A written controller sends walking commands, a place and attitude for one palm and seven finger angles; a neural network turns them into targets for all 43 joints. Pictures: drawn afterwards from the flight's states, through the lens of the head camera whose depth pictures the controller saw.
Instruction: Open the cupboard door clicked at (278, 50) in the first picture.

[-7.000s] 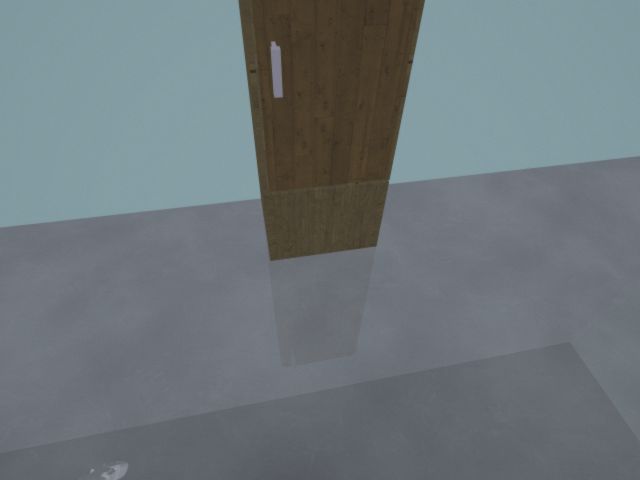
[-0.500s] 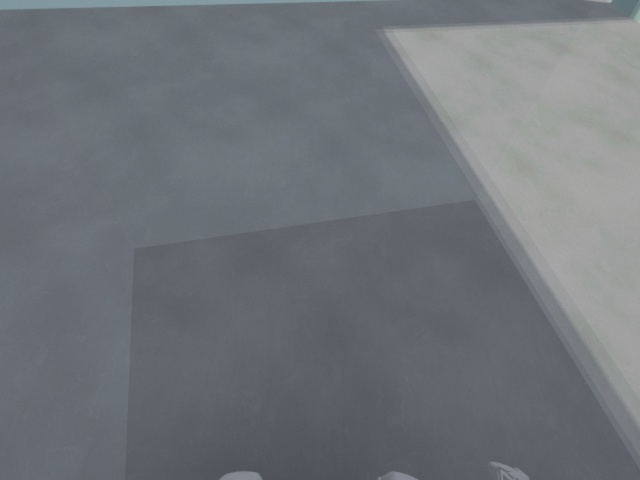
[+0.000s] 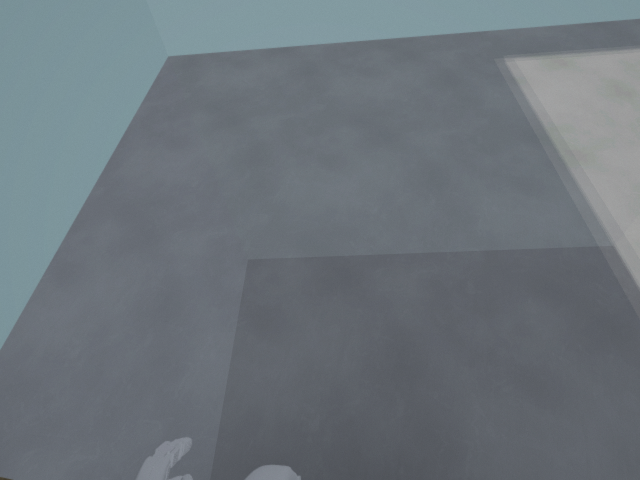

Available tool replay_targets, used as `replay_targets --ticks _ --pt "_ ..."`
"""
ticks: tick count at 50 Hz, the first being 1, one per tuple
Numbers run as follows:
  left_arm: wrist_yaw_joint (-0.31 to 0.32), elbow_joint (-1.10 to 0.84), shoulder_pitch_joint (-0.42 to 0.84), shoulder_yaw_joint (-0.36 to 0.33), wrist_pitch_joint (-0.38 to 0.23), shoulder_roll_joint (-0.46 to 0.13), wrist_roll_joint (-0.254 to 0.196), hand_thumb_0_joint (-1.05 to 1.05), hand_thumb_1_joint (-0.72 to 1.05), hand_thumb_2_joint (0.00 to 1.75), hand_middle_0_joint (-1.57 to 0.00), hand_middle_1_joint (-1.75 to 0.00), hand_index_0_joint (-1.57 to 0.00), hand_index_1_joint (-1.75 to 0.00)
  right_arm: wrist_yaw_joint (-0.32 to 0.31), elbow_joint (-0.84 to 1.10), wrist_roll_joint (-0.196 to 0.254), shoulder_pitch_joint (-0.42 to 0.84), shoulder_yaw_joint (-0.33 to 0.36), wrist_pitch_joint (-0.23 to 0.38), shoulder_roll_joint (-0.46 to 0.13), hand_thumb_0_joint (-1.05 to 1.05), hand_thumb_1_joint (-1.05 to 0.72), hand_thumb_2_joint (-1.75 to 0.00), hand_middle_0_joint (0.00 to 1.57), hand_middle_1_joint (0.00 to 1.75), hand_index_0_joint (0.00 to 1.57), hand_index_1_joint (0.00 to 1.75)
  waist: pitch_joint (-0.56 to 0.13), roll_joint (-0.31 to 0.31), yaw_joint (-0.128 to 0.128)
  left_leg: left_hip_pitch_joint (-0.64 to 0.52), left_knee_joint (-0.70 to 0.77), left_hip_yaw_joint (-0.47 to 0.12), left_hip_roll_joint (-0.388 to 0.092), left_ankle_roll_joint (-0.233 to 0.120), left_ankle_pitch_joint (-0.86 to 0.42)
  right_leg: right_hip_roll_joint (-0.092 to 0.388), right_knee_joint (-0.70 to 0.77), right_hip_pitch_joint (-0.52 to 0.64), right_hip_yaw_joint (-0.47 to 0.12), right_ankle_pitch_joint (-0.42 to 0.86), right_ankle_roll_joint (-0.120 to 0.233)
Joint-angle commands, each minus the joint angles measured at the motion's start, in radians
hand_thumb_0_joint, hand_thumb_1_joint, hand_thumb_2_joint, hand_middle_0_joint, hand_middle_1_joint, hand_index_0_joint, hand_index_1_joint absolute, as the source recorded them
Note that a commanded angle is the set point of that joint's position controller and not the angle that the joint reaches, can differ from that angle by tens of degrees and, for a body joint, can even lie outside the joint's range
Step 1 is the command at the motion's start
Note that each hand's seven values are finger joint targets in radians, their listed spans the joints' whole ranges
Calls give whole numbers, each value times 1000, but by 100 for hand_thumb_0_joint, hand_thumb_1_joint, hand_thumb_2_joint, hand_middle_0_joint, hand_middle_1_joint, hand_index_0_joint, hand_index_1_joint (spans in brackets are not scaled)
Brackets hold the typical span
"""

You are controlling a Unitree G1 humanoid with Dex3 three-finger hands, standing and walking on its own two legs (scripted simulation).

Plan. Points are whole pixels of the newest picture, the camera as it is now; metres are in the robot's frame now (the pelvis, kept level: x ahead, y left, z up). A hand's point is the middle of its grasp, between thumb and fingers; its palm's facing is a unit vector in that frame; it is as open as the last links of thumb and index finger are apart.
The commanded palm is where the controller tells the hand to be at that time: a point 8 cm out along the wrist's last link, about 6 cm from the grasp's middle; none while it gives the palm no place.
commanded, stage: turn to face it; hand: left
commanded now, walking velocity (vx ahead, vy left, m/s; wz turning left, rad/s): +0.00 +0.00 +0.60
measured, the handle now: out of the picture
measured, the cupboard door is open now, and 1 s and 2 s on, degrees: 0 0 0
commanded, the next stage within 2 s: none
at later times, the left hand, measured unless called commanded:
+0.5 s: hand out of the picture -0.07 +0.25 -0.19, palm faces +0.36 -0.90 -0.26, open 7.4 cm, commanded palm none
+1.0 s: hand out of the picture +0.03 +0.25 -0.14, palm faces +0.52 -0.80 -0.29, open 7.4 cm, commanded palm none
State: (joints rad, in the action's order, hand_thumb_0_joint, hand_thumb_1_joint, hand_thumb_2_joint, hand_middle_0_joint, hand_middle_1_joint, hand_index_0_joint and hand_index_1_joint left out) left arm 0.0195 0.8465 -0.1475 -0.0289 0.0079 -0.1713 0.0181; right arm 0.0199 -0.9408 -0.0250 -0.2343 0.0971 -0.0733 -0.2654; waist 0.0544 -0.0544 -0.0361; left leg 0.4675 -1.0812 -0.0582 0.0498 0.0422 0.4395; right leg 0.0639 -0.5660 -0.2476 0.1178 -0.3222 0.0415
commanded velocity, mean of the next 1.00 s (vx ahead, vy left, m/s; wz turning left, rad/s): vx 0.00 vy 0.00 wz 0.60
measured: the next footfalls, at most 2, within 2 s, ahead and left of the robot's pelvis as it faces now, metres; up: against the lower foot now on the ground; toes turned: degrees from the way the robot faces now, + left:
left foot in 0.42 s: +0.01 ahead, +0.14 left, +0.00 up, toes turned +22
right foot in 0.98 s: +0.10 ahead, -0.07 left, +0.00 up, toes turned +32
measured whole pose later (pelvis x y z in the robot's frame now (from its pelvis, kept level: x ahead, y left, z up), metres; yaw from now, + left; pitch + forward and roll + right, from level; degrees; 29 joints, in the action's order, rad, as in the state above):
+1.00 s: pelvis +0.01 +0.00 -0.01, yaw +34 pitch +1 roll +0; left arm 0.02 0.83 -0.10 -0.04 0.02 -0.20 0.01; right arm 0.01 -0.94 -0.02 -0.27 0.08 -0.06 -0.24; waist 0.05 -0.05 -0.05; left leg 0.37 -0.63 -0.16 0.10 0.00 0.31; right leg 0.01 -0.55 -0.27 0.03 -0.30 -0.01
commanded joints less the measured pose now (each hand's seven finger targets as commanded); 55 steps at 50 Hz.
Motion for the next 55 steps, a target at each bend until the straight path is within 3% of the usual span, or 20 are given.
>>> replay_targets --ticks 1,7,16,19,20,21,22,23,25,28,31,40,43,46,47,48,49,50,52,55 --pt "13 -58 -13 -45 -26 -172 -4 0 90 90 -20 -30 -20 -30 10 56 1 -3 17 14 -63 0 -90 -90 20 30 20 30 -7 221 10 126 -171 22 -74 35 -110 231 259 85 -120 353 19" --pt "17 -15 -144 -50 -27 -191 1 0 90 90 -20 -30 -20 -30 7 73 4 78 4 7 -56 0 -90 -90 20 30 20 30 -63 215 57 152 -69 60 -96 58 -82 270 209 252 -52 590 47" --pt "15 17 -159 -69 -6 -239 14 0 90 90 -20 -30 -20 -30 11 108 13 168 -24 26 -33 0 -90 -90 20 30 20 30 -59 257 84 -27 285 163 -106 12 -12 340 160 180 12 527 81" --pt "8 27 -144 -78 -1 -254 5 0 90 90 -20 -30 -20 -30 7 103 9 90 -19 41 -58 0 -90 -90 20 30 20 30 -118 212 41 -198 523 194 -85 -14 -158 325 12 148 87 501 28" --pt "4 24 -136 -77 3 -241 -2 0 90 90 -20 -30 -20 -30 8 88 7 14 -4 50 -107 0 -90 -90 20 30 20 30 -160 86 -6 -379 653 125 -116 -37 -306 292 -167 25 107 405 -21" --pt "-6 -18 -124 -68 5 -179 -13 0 90 90 -20 -30 -20 -30 0 83 2 -62 28 60 -229 0 -90 -90 20 30 20 30 -190 -240 -49 -548 696 -253 -381 -162 -681 130 -417 -273 133 -138 -117" --pt "0 -57 -57 -51 17 -162 -5 0 90 90 -20 -30 -20 -30 -9 59 15 -110 35 52 -281 0 -90 -90 20 30 20 30 -193 -253 -63 -525 717 -348 -495 -260 -897 76 -554 -366 13 -391 -133" --pt "1 -61 -47 -55 24 -182 -1 0 90 90 -20 -30 -20 -30 -12 60 12 -87 28 48 -263 0 -90 -90 20 30 20 30 -167 -141 -44 -457 719 -277 -494 -283 -714 99 -612 -355 -46 -335 -117" --pt "-4 -27 -21 -68 29 -180 3 0 90 90 -20 -30 -20 -30 -28 94 7 30 9 54 -187 0 -90 -90 20 30 20 30 -87 -160 -11 -342 751 -224 -357 -210 -538 97 -644 -370 -91 -171 -125" --pt "-12 7 -81 -71 28 -179 4 0 90 90 -20 -30 -20 -30 -30 115 10 88 -4 65 -155 0 -90 -90 20 30 20 30 -79 -64 30 -318 762 -147 -276 -174 -558 74 -633 -330 -99 -44 -137" --pt "-8 6 -79 -70 28 -176 2 0 90 90 -20 -30 -20 -30 -30 107 12 54 -1 69 -155 0 -90 -90 20 30 20 30 -104 -42 30 -339 762 -151 -260 -178 -589 60 -595 -311 -109 -16 -148" --pt "2 -70 61 -57 22 -156 -6 0 90 90 -20 -30 -20 -30 -27 85 1 -24 17 57 -157 0 -90 -90 20 30 20 30 -88 -89 -13 -336 732 -322 -262 -230 -548 6 -345 -264 -127 -114 -146" --pt "6 -74 39 -51 16 -142 -14 0 90 90 -20 -30 -20 -30 -28 86 -1 -13 21 52 -165 0 -90 -90 20 30 20 30 -121 -109 1 -307 692 -354 -245 -225 -630 -31 -209 -157 -121 -123 -130" --pt "10 -57 -45 -55 4 -154 -20 0 90 90 -20 -30 -20 -30 -25 96 5 22 25 48 -153 0 -90 -90 20 30 20 30 -152 -102 43 -212 632 -358 -190 -177 -605 -54 36 39 -107 23 -117" --pt "13 -49 -80 -61 -3 -176 -19 0 90 90 -20 -30 -20 -30 -22 100 12 22 22 47 -132 0 -90 -90 20 30 20 30 -166 -46 60 -126 590 -338 -150 -133 -494 -25 173 168 -124 115 -108" --pt "20 -45 -111 -75 -13 -248 -7 0 90 90 -20 -30 -20 -30 -16 108 23 -1 14 49 -74 0 -90 -90 20 30 20 30 -191 151 74 59 434 -224 -62 -63 -217 178 287 344 -305 95 -53" --pt "24 -54 -105 -85 -13 -316 5 0 90 90 -20 -30 -20 -30 -18 134 17 5 12 49 -44 0 -90 -90 20 30 20 30 -159 359 78 192 198 -23 56 8 136 431 309 315 -524 211 69" --pt "27 -67 -80 -79 -5 -301 -1 0 90 90 -20 -30 -20 -30 -18 130 6 17 26 40 -97 0 -90 -90 20 30 20 30 -127 242 67 131 16 -53 -2 0 145 464 301 158 -469 252 126" --pt "24 -81 39 -61 -11 -219 -6 0 90 90 -20 -30 -20 -30 -7 74 0 -19 28 18 -83 0 -90 -90 20 30 20 30 -39 207 3 123 -124 -44 -43 9 13 318 308 56 -314 170 84" --pt "19 -72 41 -47 -19 -179 -2 0 90 90 -20 -30 -20 -30 9 58 3 -33 21 14 -63 0 -90 -90 20 30 20 30 -2 202 -8 129 -156 14 -69 31 -87 245 265 61 -139 294 51"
